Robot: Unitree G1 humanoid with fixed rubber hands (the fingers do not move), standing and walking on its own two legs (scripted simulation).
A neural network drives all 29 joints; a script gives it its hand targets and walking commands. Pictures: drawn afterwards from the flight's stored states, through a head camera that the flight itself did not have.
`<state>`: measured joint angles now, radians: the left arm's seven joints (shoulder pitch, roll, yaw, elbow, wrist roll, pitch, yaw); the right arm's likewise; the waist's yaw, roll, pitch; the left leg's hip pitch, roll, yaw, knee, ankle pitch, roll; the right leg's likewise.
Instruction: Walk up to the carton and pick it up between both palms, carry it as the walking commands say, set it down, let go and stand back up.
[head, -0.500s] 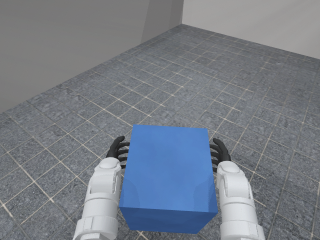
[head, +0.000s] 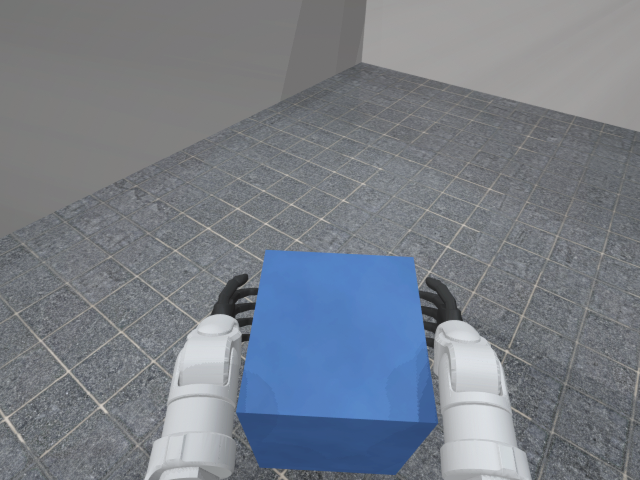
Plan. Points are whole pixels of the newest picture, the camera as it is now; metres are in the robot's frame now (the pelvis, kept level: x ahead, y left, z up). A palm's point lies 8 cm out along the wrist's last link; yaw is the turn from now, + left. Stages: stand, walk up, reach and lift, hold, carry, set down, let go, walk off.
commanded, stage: reach and lift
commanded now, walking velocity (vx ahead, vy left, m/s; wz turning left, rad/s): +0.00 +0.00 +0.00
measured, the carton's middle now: (333, 367) +0.29 +0.00 -0.03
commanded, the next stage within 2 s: hold in 0.56 s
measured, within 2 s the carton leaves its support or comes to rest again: neither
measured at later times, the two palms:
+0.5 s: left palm (227, 329) +0.30 +0.14 +0.05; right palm (450, 336) +0.30 -0.15 +0.05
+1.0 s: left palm (224, 337) +0.29 +0.14 +0.05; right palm (451, 344) +0.29 -0.14 +0.05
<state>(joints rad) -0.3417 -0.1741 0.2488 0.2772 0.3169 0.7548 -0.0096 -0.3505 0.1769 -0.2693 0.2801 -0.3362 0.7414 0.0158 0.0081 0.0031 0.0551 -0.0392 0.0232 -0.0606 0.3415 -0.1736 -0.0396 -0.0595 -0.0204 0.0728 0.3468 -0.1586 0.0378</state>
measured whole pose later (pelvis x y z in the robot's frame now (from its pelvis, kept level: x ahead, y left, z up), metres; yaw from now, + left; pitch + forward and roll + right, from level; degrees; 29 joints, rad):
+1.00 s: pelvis +0.00 +0.00 +0.00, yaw +0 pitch -8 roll +0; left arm -0.28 -0.16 0.19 0.23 0.30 0.77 0.00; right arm -0.28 0.16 -0.21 0.23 -0.30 0.77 0.00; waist 0.00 0.00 0.04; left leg -0.04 0.02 -0.07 0.35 -0.17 -0.04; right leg -0.06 -0.02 0.07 0.34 -0.15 0.04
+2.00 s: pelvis -0.02 -0.08 -0.02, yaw +3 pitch +5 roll +1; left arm -0.19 -0.14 0.08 -0.29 0.11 1.22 0.11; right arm -0.19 0.14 -0.12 -0.30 -0.10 1.21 -0.11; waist 0.00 -0.01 -0.13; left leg -0.52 0.07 0.09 0.95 -0.50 -0.02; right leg -0.44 0.01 -0.12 0.58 -0.22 -0.09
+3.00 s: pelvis -0.09 -0.32 -0.02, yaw +1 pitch +5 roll -1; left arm -0.18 -0.14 0.06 -0.29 0.11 1.19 0.11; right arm -0.17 0.14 -0.12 -0.32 -0.12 1.20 -0.10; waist 0.00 0.04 -0.12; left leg -0.48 0.18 0.08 0.75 -0.45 -0.08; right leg -0.40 -0.03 -0.12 0.57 -0.24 -0.02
